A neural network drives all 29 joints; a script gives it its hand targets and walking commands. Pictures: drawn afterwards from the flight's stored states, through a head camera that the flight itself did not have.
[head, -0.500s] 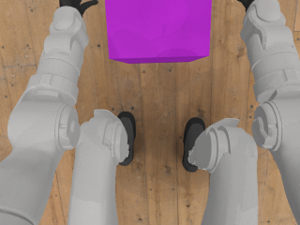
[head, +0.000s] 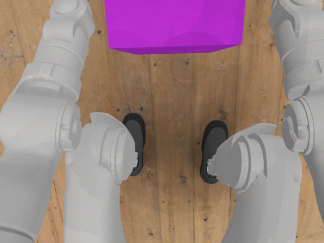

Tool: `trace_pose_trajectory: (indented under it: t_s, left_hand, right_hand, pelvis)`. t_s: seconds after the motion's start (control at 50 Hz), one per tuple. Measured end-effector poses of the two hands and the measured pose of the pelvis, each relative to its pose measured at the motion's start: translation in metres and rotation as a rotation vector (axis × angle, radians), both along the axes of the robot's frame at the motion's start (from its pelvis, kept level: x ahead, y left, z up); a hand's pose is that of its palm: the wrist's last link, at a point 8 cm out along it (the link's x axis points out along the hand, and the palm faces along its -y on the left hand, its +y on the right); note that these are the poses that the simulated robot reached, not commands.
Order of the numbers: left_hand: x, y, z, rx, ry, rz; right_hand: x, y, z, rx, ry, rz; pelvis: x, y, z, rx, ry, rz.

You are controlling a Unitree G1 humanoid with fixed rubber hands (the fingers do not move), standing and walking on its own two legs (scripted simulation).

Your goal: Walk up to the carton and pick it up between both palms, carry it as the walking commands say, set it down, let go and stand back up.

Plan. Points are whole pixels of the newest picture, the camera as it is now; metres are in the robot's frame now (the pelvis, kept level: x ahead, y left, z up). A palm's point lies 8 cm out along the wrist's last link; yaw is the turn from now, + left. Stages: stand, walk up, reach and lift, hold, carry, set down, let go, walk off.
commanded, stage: reach and lift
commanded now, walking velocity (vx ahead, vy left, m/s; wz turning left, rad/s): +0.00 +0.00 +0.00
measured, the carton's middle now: out of the picture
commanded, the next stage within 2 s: none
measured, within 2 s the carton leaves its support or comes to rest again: leaves its support in 1.24 s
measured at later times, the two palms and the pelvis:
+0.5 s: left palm out of the picture +0.54 +0.18 -0.17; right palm out of the picture +0.56 -0.13 -0.17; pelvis +0.00 +0.00 +0.01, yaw +0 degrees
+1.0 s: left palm out of the picture +0.54 +0.18 -0.17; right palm out of the picture +0.56 -0.13 -0.17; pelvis +0.00 +0.00 -0.02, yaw +1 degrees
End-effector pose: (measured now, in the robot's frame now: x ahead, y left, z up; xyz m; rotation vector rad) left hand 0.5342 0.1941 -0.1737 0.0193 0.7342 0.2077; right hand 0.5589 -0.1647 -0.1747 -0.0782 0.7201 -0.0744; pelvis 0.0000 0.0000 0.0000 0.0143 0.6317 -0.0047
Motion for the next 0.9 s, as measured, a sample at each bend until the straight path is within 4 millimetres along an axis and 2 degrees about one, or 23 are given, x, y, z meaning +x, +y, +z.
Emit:
trace_pose_trajectory:
  t_s: [0.26,0.36,0.48,0.64,0.9]
  left_hand:
    - [0.0,-0.01,0.008,-0.012,0.003,-0.015]
    - [0.001,-0.018,0.006,-0.018,0.001,-0.027]
    - [0.001,-0.019,0.006,-0.007,-0.004,-0.026]
    - [0.002,-0.019,0.006,-0.001,-0.005,-0.029]
    - [0.007,-0.016,0.005,-0.051,0.009,-0.048]
  right_hand:
    - [0.0,0.012,0.008,0.018,0.007,0.012]
    - [0.0,0.02,0.006,0.025,0.004,0.027]
    - [0.0,0.036,0.003,0.04,-0.003,0.053]
    - [0.0,0.037,0.003,0.026,-0.005,0.049]
    - [0.005,0.037,0.004,0.043,0.018,0.073]
  pelvis:
    - [-0.002,-0.001,0.006,0.003,0.011,-0.001]
    - [-0.003,-0.002,0.007,0.002,0.008,-0.001]
    - [-0.003,-0.001,0.009,0.003,-0.001,0.002]
    - [-0.004,0.0,0.01,0.0,-0.016,0.006]
    - [-0.005,-0.001,-0.01,-0.001,-0.036,0.016]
